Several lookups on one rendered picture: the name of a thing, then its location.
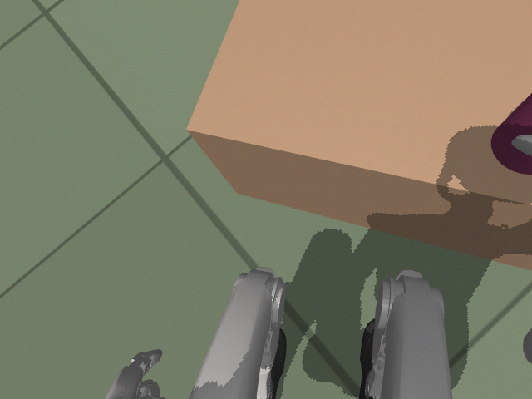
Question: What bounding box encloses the right robot foot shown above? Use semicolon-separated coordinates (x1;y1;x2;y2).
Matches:
359;319;375;399

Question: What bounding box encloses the can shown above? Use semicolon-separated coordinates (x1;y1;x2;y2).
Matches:
491;93;532;175

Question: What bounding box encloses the left robot foot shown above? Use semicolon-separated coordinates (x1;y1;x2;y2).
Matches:
256;328;287;399

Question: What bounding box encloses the right robot hand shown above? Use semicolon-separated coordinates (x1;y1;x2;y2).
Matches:
511;135;532;156

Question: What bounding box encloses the left robot hand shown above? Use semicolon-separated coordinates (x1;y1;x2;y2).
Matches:
106;349;165;399

